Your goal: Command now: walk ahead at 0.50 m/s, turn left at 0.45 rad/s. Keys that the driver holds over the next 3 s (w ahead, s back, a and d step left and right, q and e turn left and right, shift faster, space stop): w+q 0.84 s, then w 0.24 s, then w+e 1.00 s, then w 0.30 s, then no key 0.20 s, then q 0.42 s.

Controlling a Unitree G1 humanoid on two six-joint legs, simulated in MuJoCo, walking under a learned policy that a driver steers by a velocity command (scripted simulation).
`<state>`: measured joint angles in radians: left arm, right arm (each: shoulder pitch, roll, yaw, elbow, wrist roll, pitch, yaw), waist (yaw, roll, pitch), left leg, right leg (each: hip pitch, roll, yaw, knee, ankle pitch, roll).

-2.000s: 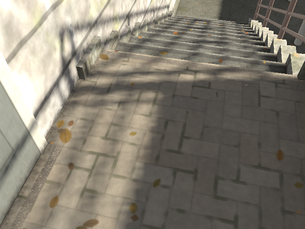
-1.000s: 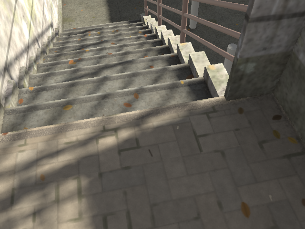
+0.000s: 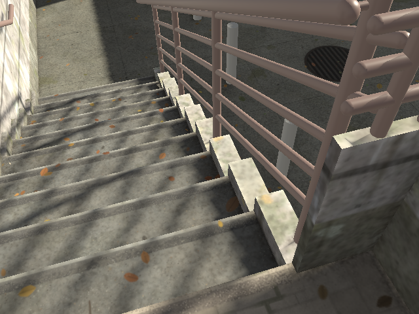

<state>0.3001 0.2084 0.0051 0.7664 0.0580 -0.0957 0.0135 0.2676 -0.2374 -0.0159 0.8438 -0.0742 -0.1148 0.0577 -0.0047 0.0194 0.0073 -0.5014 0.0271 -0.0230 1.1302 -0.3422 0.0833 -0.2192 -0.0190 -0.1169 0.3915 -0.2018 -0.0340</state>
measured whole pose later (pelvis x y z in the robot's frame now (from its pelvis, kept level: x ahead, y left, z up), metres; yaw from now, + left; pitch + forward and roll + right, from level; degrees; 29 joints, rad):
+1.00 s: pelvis +0.52 +0.17 -0.06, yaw +34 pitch +1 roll -1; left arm 0.64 0.29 0.05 0.95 0.01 -0.09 0.02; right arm 0.03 -0.29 -0.08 0.72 -0.03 0.02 0.01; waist 0.13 0.02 0.03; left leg -0.80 -0.02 -0.14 0.97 0.18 0.08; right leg -0.14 -0.07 -0.13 0.83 -0.69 0.04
